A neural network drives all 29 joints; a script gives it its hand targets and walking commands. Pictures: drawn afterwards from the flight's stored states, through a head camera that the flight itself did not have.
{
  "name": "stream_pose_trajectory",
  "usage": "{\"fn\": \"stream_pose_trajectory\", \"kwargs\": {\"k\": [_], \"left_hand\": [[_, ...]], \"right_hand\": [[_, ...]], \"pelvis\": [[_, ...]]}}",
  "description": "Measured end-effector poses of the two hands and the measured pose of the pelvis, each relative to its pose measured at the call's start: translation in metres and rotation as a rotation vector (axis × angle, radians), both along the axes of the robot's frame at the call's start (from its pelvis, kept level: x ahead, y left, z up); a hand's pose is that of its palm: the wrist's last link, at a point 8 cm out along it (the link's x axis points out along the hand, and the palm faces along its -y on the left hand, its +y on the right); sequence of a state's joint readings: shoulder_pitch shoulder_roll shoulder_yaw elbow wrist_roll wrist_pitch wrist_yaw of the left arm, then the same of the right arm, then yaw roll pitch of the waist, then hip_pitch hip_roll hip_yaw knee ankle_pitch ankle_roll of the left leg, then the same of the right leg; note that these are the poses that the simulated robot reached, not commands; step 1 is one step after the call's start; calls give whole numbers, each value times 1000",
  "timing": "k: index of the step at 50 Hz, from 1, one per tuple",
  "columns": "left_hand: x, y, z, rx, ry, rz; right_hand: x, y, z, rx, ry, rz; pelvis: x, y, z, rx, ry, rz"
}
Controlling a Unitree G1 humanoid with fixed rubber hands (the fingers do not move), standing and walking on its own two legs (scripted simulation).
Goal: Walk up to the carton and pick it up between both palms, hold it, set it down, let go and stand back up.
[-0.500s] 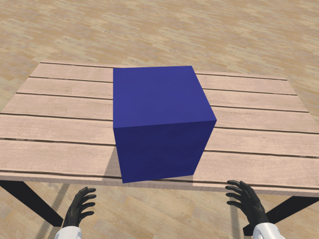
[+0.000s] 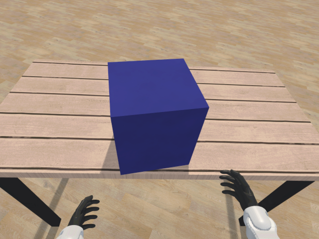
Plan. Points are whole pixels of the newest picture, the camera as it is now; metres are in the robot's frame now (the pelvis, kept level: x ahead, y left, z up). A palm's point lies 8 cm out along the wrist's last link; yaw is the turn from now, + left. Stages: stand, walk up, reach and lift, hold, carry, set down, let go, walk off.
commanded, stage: let go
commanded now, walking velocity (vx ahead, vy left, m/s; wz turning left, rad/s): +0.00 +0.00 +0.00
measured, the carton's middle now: (151, 117) +0.42 +0.02 +0.06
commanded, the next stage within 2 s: stand in 0.52 s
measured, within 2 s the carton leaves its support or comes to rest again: neither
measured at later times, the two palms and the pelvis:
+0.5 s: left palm (72, 217) +0.19 +0.22 -0.07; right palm (248, 222) +0.18 -0.25 -0.08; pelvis +0.02 -0.01 +0.00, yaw +0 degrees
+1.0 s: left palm out of the picture +0.13 +0.25 -0.09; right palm out of the picture +0.12 -0.27 -0.12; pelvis +0.02 -0.01 -0.01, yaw +1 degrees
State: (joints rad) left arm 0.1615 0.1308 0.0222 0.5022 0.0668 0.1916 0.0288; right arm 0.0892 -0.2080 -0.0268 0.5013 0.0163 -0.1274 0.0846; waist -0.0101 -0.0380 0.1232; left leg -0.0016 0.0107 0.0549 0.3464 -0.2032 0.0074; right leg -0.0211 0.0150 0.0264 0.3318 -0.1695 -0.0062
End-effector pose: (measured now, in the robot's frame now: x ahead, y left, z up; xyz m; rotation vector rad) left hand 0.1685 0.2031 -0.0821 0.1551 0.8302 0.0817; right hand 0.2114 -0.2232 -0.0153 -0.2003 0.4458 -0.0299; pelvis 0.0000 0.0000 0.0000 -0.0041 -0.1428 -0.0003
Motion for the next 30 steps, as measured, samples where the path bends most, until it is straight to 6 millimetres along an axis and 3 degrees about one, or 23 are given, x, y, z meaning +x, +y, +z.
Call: {"fn": "stream_pose_trajectory", "kwargs": {"k": [2, 8, 11, 17, 25, 30], "left_hand": [[0, 1, -1, 3, -2, -6], [-6, 16, 2, 39, -21, 28], [-13, 26, 2, 66, 3, 48], [-6, 33, 6, 77, 23, 30], [21, 14, 9, 28, -43, 19], [19, 9, 2, 31, -60, 23]], "right_hand": [[-2, 0, -3, -6, 13, -13], [-47, 1, -67, -9, 331, -48], [-64, 5, -84, 21, 372, -59], [-60, 1, -81, 48, 277, -100], [-33, -22, -65, -5, 222, -78], [-25, -37, -61, -42, 249, -96]], "pelvis": [[-1, 1, -1, 0, -5, -2], [-2, 4, -2, 0, -5, 4], [-1, 5, -3, 0, 24, 2], [5, 2, -4, 0, 76, -7], [17, -8, -3, -1, 83, -1], [25, -14, -5, -2, 105, 10]]}}
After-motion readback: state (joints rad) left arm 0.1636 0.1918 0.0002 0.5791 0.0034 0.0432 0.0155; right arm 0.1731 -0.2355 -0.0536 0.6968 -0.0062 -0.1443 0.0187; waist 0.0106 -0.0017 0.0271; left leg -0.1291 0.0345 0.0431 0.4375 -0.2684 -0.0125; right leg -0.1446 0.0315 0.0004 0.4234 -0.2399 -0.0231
